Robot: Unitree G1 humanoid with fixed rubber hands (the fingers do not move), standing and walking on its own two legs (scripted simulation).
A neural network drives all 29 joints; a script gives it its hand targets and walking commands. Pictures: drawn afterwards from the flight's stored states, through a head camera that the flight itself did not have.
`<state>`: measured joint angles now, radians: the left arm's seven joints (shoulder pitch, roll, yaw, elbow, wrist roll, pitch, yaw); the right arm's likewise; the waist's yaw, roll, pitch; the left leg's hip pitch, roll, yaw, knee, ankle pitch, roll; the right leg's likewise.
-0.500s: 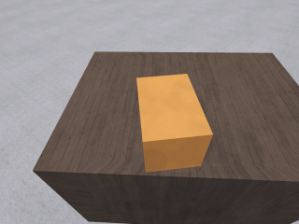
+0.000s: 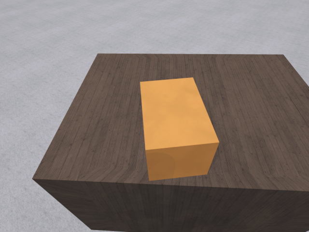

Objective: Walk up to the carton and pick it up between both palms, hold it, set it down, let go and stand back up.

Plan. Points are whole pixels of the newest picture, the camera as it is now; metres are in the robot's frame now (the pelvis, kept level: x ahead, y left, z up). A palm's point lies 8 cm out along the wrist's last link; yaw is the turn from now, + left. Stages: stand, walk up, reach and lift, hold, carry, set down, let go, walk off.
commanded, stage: stand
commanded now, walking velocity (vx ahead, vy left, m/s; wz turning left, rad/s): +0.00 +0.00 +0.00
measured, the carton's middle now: (172, 126) +0.44 -0.01 -0.01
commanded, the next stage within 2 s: none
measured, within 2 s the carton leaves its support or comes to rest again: neither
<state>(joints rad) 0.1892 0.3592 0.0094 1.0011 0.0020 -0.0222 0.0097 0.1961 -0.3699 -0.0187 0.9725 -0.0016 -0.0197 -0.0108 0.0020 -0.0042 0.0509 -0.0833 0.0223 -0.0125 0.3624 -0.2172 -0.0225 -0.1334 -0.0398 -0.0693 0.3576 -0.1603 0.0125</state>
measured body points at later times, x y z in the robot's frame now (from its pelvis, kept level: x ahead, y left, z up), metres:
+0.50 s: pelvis +0.01 +0.00 +0.00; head +0.01 +0.00 +0.45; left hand +0.08 +0.30 -0.13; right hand +0.08 -0.31 -0.12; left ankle -0.01 +0.13 -0.75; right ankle +0.02 -0.13 -0.75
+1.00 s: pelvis +0.01 +0.00 +0.00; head +0.01 +0.00 +0.45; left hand +0.08 +0.30 -0.13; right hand +0.08 -0.32 -0.12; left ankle -0.01 +0.13 -0.75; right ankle +0.02 -0.13 -0.75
